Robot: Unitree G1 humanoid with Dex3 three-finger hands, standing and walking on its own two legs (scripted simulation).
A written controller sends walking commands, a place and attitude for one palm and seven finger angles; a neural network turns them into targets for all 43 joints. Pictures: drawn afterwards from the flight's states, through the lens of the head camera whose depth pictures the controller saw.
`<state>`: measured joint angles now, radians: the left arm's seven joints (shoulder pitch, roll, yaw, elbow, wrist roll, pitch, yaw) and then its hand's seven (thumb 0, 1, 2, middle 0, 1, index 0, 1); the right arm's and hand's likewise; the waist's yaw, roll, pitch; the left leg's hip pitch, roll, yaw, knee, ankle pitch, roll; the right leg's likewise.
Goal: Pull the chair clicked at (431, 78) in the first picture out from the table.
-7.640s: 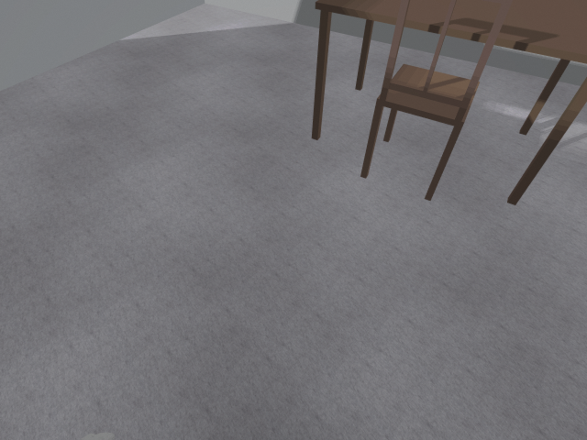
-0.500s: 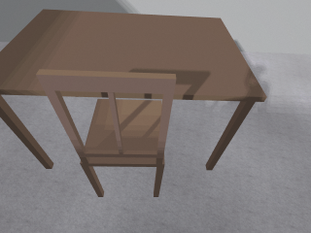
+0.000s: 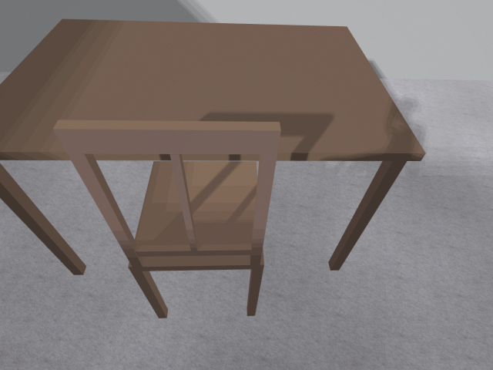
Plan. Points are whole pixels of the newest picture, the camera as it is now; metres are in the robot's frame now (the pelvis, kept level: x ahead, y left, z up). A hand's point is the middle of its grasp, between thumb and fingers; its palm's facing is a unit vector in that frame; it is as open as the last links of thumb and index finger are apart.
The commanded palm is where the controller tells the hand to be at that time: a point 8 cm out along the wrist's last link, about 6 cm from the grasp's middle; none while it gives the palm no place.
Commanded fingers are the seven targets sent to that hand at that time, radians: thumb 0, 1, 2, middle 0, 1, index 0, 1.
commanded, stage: look again from close up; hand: left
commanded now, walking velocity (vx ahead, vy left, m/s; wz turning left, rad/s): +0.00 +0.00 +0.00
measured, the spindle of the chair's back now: (186, 208) +0.44 +0.16 -0.06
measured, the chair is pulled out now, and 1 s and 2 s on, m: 0.00 0.00 0.00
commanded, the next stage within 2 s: raise the hand toward the chair's back in 0.74 s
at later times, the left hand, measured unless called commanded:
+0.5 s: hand out of the picture -0.02 +0.13 -0.18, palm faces +0.04 -0.99 -0.15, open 7.4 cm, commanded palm none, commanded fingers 0.00 0.90 0.90 -0.20 -0.30 -0.20 -0.30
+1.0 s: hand out of the picture +0.12 +0.16 -0.08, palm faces +0.23 -0.94 -0.24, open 7.4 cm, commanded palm +0.11 +0.18 -0.07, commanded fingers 0.00 0.69 0.81 -0.18 -0.27 -0.18 -0.27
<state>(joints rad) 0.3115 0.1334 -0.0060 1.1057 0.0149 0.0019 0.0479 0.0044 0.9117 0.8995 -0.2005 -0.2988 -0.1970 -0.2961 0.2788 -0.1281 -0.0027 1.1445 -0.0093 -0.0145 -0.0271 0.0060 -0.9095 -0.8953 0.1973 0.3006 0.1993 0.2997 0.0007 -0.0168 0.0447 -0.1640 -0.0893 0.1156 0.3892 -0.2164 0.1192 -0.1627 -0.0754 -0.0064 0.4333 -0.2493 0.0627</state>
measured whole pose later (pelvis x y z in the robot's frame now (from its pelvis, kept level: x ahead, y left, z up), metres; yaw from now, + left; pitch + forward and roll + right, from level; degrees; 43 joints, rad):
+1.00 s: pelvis -0.01 -0.04 -0.01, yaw +3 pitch +0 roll +1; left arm 0.47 0.22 -0.01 0.25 -0.11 -0.01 0.13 0.05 0.93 0.88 -0.20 -0.29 -0.19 -0.29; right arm 0.39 -0.22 0.02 0.89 0.02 -0.26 -0.04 0.03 -0.92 -0.90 0.20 0.30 0.20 0.30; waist -0.01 0.00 0.00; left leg -0.28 -0.07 0.07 0.53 -0.26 0.07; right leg -0.28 -0.06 -0.06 0.60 -0.33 0.00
